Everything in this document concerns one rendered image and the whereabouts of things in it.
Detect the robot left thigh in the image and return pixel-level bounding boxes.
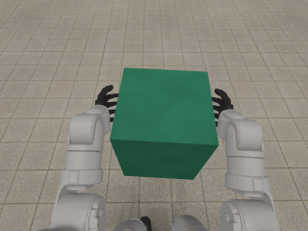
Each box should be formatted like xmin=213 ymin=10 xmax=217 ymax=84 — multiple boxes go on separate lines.
xmin=113 ymin=219 xmax=147 ymax=231

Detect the robot left hand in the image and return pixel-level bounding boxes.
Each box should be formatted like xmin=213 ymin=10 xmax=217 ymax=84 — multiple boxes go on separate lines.
xmin=94 ymin=85 xmax=119 ymax=122

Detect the left robot forearm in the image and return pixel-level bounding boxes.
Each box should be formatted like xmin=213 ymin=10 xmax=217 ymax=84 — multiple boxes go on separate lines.
xmin=50 ymin=104 xmax=111 ymax=228

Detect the left robot upper arm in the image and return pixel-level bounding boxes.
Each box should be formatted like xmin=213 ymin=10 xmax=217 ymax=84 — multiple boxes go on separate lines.
xmin=37 ymin=192 xmax=107 ymax=231

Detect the right robot upper arm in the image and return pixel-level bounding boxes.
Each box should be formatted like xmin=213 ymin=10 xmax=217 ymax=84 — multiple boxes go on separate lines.
xmin=219 ymin=198 xmax=279 ymax=231

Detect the left robot foot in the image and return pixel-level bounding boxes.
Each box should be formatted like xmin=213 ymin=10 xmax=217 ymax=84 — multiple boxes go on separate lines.
xmin=141 ymin=216 xmax=152 ymax=231

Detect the carton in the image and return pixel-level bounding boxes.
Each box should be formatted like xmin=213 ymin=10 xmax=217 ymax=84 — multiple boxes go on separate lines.
xmin=110 ymin=67 xmax=219 ymax=180

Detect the robot right hand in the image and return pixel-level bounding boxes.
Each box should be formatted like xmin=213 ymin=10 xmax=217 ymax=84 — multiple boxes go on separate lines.
xmin=212 ymin=89 xmax=234 ymax=127

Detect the right robot forearm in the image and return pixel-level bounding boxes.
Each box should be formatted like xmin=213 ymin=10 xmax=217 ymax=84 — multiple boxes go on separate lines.
xmin=217 ymin=109 xmax=280 ymax=231

